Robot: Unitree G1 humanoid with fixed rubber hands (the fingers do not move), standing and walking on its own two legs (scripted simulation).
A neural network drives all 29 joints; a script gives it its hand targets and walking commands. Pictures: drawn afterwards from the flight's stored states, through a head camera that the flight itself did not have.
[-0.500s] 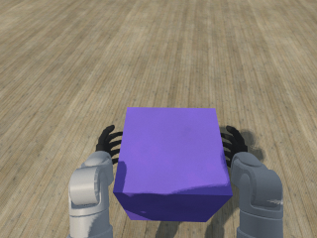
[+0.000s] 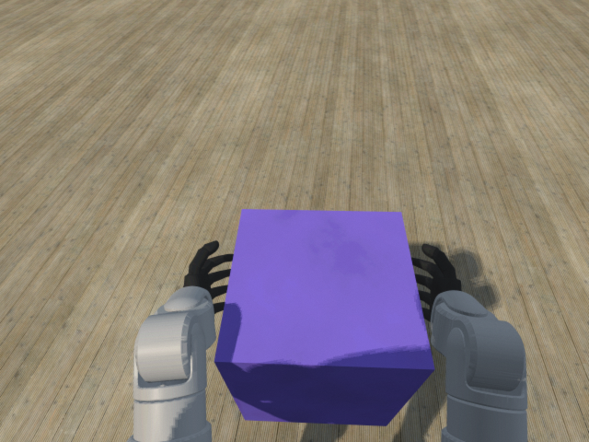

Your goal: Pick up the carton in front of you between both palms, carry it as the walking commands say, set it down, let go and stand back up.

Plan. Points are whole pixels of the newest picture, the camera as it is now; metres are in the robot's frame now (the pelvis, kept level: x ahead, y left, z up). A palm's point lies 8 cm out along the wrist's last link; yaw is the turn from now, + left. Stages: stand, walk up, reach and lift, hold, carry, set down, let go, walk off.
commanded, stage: carry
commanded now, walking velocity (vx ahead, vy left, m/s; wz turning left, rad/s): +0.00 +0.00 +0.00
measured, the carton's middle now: (317, 323) +0.28 +0.00 +0.01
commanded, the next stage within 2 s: hold in 1.16 s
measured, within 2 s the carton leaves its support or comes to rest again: neither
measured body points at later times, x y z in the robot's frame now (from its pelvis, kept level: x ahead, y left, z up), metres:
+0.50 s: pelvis -0.04 +0.00 -0.01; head -0.06 +0.00 +0.44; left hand +0.24 +0.15 +0.05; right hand +0.23 -0.16 +0.05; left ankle +0.00 +0.11 -0.74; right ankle -0.12 -0.10 -0.74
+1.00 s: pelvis -0.08 +0.00 +0.00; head -0.09 +0.00 +0.45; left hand +0.23 +0.14 +0.03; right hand +0.22 -0.16 +0.03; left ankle +0.00 +0.11 -0.74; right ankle -0.12 -0.10 -0.74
